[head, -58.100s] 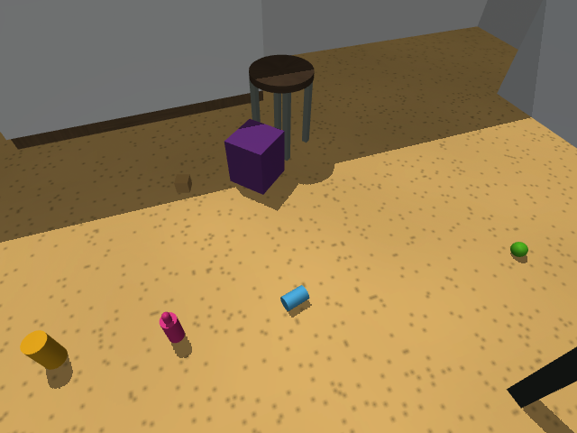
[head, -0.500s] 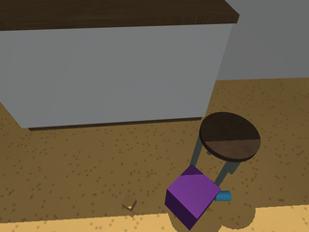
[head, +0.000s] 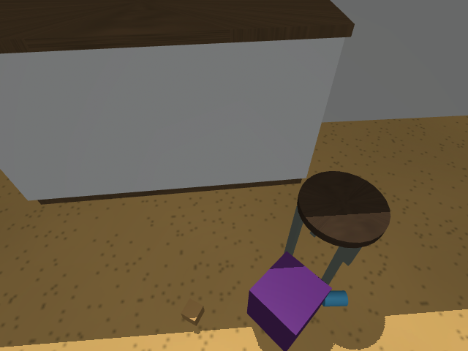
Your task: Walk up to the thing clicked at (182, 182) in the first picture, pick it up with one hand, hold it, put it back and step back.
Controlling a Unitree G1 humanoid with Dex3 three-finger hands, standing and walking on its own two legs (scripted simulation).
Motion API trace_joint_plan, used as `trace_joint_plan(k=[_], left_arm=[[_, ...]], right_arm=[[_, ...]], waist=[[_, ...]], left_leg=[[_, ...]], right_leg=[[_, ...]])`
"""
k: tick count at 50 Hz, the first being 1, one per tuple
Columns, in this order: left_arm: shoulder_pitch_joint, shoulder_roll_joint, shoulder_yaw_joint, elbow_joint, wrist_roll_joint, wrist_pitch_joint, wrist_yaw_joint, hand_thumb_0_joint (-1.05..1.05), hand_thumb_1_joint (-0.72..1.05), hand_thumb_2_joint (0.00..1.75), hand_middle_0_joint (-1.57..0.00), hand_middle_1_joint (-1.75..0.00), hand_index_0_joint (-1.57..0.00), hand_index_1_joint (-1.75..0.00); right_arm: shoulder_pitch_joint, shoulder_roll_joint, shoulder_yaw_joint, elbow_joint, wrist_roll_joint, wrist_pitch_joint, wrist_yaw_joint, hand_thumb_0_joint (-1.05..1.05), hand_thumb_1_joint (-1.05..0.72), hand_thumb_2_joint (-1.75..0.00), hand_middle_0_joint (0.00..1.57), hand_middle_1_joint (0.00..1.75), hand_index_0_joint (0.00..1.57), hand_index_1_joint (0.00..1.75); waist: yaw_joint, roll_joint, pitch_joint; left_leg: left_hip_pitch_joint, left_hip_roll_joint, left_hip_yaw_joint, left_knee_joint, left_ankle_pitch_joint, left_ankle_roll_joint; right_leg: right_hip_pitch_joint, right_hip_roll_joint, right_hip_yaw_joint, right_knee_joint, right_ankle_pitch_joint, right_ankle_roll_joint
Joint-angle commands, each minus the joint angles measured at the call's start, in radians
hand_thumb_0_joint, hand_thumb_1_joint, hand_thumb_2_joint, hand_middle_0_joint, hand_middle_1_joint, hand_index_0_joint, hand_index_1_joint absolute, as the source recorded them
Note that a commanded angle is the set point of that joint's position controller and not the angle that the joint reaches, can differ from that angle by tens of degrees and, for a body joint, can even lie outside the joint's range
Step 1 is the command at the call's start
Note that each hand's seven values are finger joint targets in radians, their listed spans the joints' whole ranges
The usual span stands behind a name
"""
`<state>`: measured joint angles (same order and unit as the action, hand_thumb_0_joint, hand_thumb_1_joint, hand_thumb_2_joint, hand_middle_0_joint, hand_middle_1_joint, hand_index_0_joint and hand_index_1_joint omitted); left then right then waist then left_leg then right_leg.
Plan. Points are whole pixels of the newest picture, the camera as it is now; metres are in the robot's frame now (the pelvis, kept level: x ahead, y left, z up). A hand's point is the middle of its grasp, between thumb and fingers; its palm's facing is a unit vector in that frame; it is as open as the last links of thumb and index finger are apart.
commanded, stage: stand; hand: left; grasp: from above
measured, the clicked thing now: (193, 312) +0.43 +0.18 -0.75
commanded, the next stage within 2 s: step back in 0.94 s
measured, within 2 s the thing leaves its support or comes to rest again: neither
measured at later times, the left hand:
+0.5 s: hand out of the picture +0.07 +0.24 -0.16, palm faces +0.01 -0.94 -0.34, open 7.4 cm
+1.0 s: hand out of the picture +0.08 +0.25 -0.16, palm faces +0.01 -0.94 -0.34, open 7.4 cm
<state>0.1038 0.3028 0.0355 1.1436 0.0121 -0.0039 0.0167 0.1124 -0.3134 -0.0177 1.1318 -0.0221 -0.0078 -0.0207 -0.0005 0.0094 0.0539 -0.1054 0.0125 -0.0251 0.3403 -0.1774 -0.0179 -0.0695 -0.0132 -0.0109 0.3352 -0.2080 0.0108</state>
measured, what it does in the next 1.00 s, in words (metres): stands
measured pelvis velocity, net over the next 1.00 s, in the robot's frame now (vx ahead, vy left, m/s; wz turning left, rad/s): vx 0.00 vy -0.01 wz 0.00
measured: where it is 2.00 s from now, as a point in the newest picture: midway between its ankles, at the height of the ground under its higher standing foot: outside the picture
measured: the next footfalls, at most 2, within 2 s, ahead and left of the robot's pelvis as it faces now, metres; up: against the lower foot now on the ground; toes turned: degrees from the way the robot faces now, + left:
right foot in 1.70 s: -0.14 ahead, -0.10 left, +0.00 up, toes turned -3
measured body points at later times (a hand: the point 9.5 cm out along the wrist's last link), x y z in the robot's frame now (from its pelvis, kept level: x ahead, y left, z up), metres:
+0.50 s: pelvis +0.00 +0.00 +0.00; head +0.01 -0.01 +0.45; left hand +0.07 +0.29 -0.13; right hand +0.06 -0.30 -0.14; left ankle +0.01 +0.13 -0.75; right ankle -0.01 -0.12 -0.75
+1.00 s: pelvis +0.00 -0.01 +0.00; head +0.02 -0.01 +0.45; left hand +0.08 +0.29 -0.13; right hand +0.07 -0.31 -0.14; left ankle +0.01 +0.13 -0.75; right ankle -0.01 -0.12 -0.75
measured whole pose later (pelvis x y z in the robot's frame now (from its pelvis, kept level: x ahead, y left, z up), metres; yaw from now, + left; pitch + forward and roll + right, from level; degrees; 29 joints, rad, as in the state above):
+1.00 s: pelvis +0.00 -0.01 +0.00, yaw +0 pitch -2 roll +0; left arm 0.11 0.34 0.04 1.11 -0.01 0.00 0.00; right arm 0.10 -0.34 -0.02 1.12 -0.01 0.00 0.00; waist -0.01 0.01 0.08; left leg -0.16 0.02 -0.03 0.38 -0.19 -0.02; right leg -0.12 0.00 -0.01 0.37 -0.22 0.00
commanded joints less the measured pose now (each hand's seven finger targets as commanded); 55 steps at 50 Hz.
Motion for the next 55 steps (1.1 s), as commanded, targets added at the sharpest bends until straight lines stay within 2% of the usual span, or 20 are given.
trace_joint_plan(k=[1, 5, 7, 10, 13, 14, 24, 29, 30, 31, 34, 39, 43, 46, 47, 48, 49, 50, 53, 55], left_arm=[[-0.030, 0.207, 0.038, -0.056, 0.004, -0.020, 0.011, 0.00, 0.90, 0.90, -0.20, -0.30, -0.20, -0.30], [-0.042, 0.210, 0.036, -0.062, 0.004, -0.022, 0.009, 0.00, 0.90, 0.90, -0.20, -0.30, -0.20, -0.30], [-0.032, 0.204, 0.033, -0.057, 0.005, -0.022, 0.007, 0.00, 0.90, 0.90, -0.20, -0.30, -0.20, -0.30], [-0.039, 0.214, 0.034, -0.060, 0.005, -0.021, 0.004, 0.00, 0.90, 0.90, -0.20, -0.30, -0.20, -0.30], [-0.044, 0.219, 0.033, -0.060, 0.005, -0.021, 0.002, 0.00, 0.90, 0.90, -0.20, -0.30, -0.20, -0.30], [-0.036, 0.215, 0.031, -0.059, 0.006, -0.021, 0.003, 0.00, 0.90, 0.90, -0.20, -0.30, -0.20, -0.30], [-0.032, 0.225, 0.026, -0.060, 0.001, -0.029, 0.003, 0.00, 0.90, 0.90, -0.20, -0.30, -0.20, -0.30], [-0.034, 0.226, 0.025, -0.065, 0.000, -0.027, 0.003, 0.00, 0.90, 0.90, -0.20, -0.30, -0.20, -0.30], [-0.028, 0.230, 0.024, -0.060, -0.002, -0.027, 0.003, 0.00, 0.90, 0.90, -0.20, -0.30, -0.20, -0.30], [-0.027, 0.231, 0.023, -0.063, 0.001, -0.028, 0.004, 0.00, 0.90, 0.90, -0.20, -0.30, -0.20, -0.30], [-0.031, 0.232, 0.022, -0.059, -0.001, -0.025, 0.003, 0.00, 0.90, 0.90, -0.20, -0.30, -0.20, -0.30], [-0.024, 0.235, 0.022, -0.059, -0.002, -0.029, 0.001, 0.00, 0.90, 0.90, -0.20, -0.30, -0.20, -0.30], [-0.033, 0.240, 0.024, -0.067, -0.003, -0.029, 0.000, 0.00, 0.90, 0.90, -0.20, -0.30, -0.20, -0.30], [-0.026, 0.233, 0.022, -0.063, -0.004, -0.029, -0.001, 0.00, 0.90, 0.90, -0.20, -0.30, -0.20, -0.30], [-0.029, 0.315, 0.065, -0.089, -0.019, -0.019, 0.003, 0.00, 0.90, 0.90, -0.20, -0.30, -0.20, -0.30], [-0.005, 0.312, 0.068, -0.104, -0.024, -0.016, 0.007, 0.00, 0.90, 0.90, -0.20, -0.30, -0.20, -0.30], [-0.005, 0.306, 0.069, -0.112, -0.025, -0.013, 0.009, 0.00, 0.90, 0.90, -0.20, -0.30, -0.20, -0.30], [-0.003, 0.307, 0.073, -0.125, -0.024, -0.011, 0.011, 0.00, 0.90, 0.90, -0.20, -0.30, -0.20, -0.30], [-0.040, 0.324, 0.082, -0.180, -0.018, -0.001, 0.010, 0.00, 0.90, 0.90, -0.20, -0.30, -0.20, -0.30], [-0.076, 0.334, 0.085, -0.218, -0.009, 0.008, 0.011, 0.00, 0.90, 0.90, -0.20, -0.30, -0.20, -0.30]], right_arm=[[-0.031, -0.196, -0.031, -0.051, 0.004, -0.020, -0.008, 0.00, -0.90, -0.90, 0.20, 0.30, 0.20, 0.30], [-0.028, -0.204, -0.031, -0.051, 0.006, -0.023, -0.006, 0.00, -0.90, -0.90, 0.20, 0.30, 0.20, 0.30], [-0.045, -0.201, -0.031, -0.051, 0.006, -0.024, -0.005, 0.00, -0.90, -0.90, 0.20, 0.30, 0.20, 0.30], [-0.039, -0.205, -0.032, -0.049, 0.007, -0.020, -0.002, 0.00, -0.90, -0.90, 0.20, 0.30, 0.20, 0.30], [-0.031, -0.204, -0.030, -0.044, 0.005, -0.022, 0.001, 0.00, -0.90, -0.90, 0.20, 0.30, 0.20, 0.30], [-0.042, -0.209, -0.033, -0.045, 0.005, -0.021, 0.001, 0.00, -0.90, -0.90, 0.20, 0.30, 0.20, 0.30], [-0.026, -0.212, -0.028, -0.041, 0.007, -0.023, 0.002, 0.00, -0.90, -0.90, 0.20, 0.30, 0.20, 0.30], [-0.025, -0.221, -0.027, -0.041, 0.007, -0.023, 0.001, 0.00, -0.90, -0.90, 0.20, 0.30, 0.20, 0.30], [-0.024, -0.211, -0.024, -0.037, 0.008, -0.022, 0.002, 0.00, -0.90, -0.90, 0.20, 0.30, 0.20, 0.30], [-0.028, -0.218, -0.027, -0.043, 0.007, -0.022, 0.002, 0.00, -0.90, -0.90, 0.20, 0.30, 0.20, 0.30], [-0.025, -0.211, -0.025, -0.039, 0.007, -0.020, 0.002, 0.00, -0.90, -0.90, 0.20, 0.30, 0.20, 0.30], [-0.023, -0.217, -0.025, -0.041, 0.008, -0.021, 0.006, 0.00, -0.90, -0.90, 0.20, 0.30, 0.20, 0.30], [-0.031, -0.219, -0.027, -0.045, 0.008, -0.023, 0.005, 0.00, -0.90, -0.90, 0.20, 0.30, 0.20, 0.30], [-0.033, -0.222, -0.025, -0.046, 0.009, -0.025, 0.005, 0.00, -0.90, -0.90, 0.20, 0.30, 0.20, 0.30], [-0.065, -0.278, -0.044, -0.070, 0.012, -0.006, 0.009, 0.00, -0.90, -0.90, 0.20, 0.30, 0.20, 0.30], [-0.054, -0.264, -0.042, -0.090, 0.021, 0.000, 0.010, 0.00, -0.90, -0.90, 0.20, 0.30, 0.20, 0.30], [-0.046, -0.251, -0.042, -0.098, 0.023, 0.004, 0.010, 0.00, -0.90, -0.90, 0.20, 0.30, 0.20, 0.30], [-0.036, -0.242, -0.043, -0.106, 0.026, 0.007, 0.010, 0.00, -0.90, -0.90, 0.20, 0.30, 0.20, 0.30], [-0.014, -0.247, -0.054, -0.135, 0.027, 0.024, 0.013, 0.00, -0.90, -0.90, 0.20, 0.30, 0.20, 0.30], [0.015, -0.242, -0.059, -0.148, 0.022, 0.034, 0.015, 0.00, -0.90, -0.90, 0.20, 0.30, 0.20, 0.30]], waist=[[0.005, -0.008, -0.054], [0.000, 0.004, -0.063], [0.006, 0.000, -0.050], [0.002, -0.003, -0.040], [-0.002, 0.000, -0.035], [0.005, -0.005, -0.040], [0.000, -0.014, -0.085], [-0.001, 0.002, -0.077], [0.002, -0.008, -0.060], [0.000, -0.011, -0.075], [-0.001, -0.019, -0.051], [-0.003, 0.000, -0.043], [-0.001, 0.000, -0.073], [0.002, 0.003, -0.068], [0.000, -0.015, 0.031], [0.001, -0.021, -0.003], [-0.001, -0.032, -0.018], [-0.004, -0.048, -0.054], [-0.013, -0.088, -0.128], [-0.016, -0.134, -0.140]], left_leg=[[0.009, 0.102, -0.075, -0.046, 0.156, 0.033], [0.003, 0.104, -0.071, -0.048, 0.170, 0.033], [0.006, 0.105, -0.077, -0.051, 0.164, 0.031], [-0.007, 0.099, -0.074, -0.069, 0.066, 0.030], [-0.017, 0.099, -0.078, -0.071, 0.054, 0.030], [-0.011, 0.104, -0.081, -0.067, 0.071, 0.033], [0.013, 0.108, -0.074, -0.051, 0.180, 0.033], [0.019, 0.111, -0.072, -0.049, 0.185, 0.034], [0.007, 0.106, -0.072, -0.056, 0.157, 0.030], [0.022, 0.109, -0.071, -0.046, 0.187, 0.032], [0.005, 0.108, -0.074, -0.061, 0.139, 0.029], [-0.004, 0.106, -0.073, -0.065, 0.111, 0.032], [0.013, 0.111, -0.072, -0.058, 0.160, 0.030], [0.009, 0.110, -0.075, -0.060, 0.160, 0.030], [-0.075, 0.089, -0.081, 0.049, 0.308, 0.054], [-0.064, 0.086, -0.061, 0.094, 0.341, 0.060], [-0.068, 0.072, -0.048, 0.122, 0.330, 0.059], [-0.062, 0.059, -0.036, 0.167, 0.328, 0.058], [-0.075, 0.008, -0.003, 0.280, 0.204, 0.052], [-0.083, -0.024, 0.007, 0.368, 0.036, 0.051]], right_leg=[[-0.009, -0.109, 0.082, -0.064, 0.143, -0.023], [0.004, -0.111, 0.086, -0.063, 0.164, -0.022], [-0.010, -0.107, 0.079, -0.065, 0.147, -0.022], [-0.036, -0.103, 0.085, -0.083, 0.058, -0.025], [-0.035, -0.104, 0.086, -0.081, 0.046, -0.026], [-0.032, -0.103, 0.083, -0.078, 0.054, -0.026], [0.000, -0.114, 0.083, -0.061, 0.173, -0.027], [-0.009, -0.113, 0.084, -0.062, 0.174, -0.027], [-0.023, -0.111, 0.085, -0.070, 0.147, -0.025], [-0.012, -0.115, 0.083, -0.064, 0.181, -0.027], [-0.027, -0.110, 0.084, -0.072, 0.122, -0.028], [-0.030, -0.113, 0.093, -0.082, 0.105, -0.029], [-0.010, -0.114, 0.092, -0.067, 0.149, -0.034], [-0.008, -0.113, 0.087, -0.064, 0.154, -0.033], [-0.079, -0.101, 0.105, 0.014, 0.347, -0.036], [-0.067, -0.108, 0.098, 0.038, 0.406, -0.048], [-0.061, -0.113, 0.099, 0.046, 0.429, -0.059], [-0.054, -0.126, 0.109, 0.052, 0.460, -0.083], [-0.065, -0.197, 0.172, 0.061, 0.455, -0.152], [-0.111, -0.254, 0.210, 0.069, 0.437, -0.199]])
